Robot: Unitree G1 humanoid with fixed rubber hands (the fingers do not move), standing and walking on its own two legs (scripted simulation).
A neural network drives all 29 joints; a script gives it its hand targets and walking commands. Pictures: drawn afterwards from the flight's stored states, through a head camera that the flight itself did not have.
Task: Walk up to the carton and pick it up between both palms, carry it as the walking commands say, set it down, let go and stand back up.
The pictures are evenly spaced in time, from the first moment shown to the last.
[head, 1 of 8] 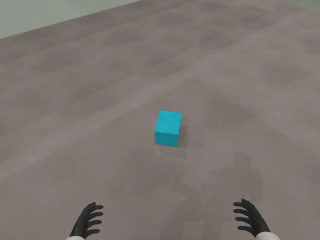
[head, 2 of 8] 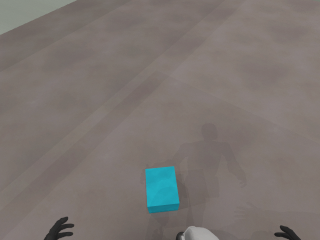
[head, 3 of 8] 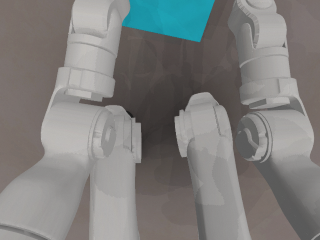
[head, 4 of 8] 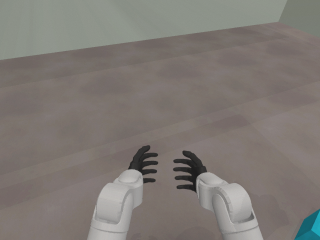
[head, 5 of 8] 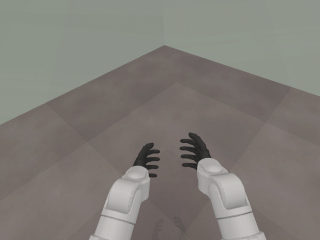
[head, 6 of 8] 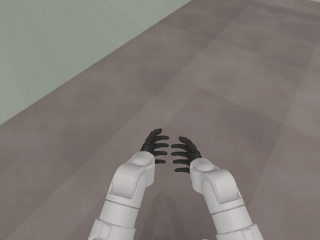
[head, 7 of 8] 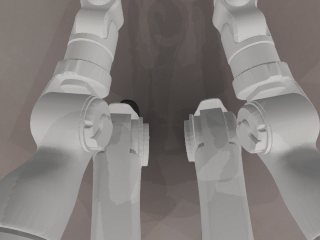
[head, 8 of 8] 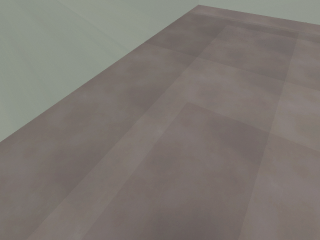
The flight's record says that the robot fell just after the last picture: no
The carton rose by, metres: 0.59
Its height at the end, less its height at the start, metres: +0.00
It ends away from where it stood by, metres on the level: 0.54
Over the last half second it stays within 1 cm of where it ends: yes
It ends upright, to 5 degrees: no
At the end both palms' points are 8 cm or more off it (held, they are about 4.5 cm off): yes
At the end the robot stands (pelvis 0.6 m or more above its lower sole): yes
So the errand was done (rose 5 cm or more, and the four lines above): no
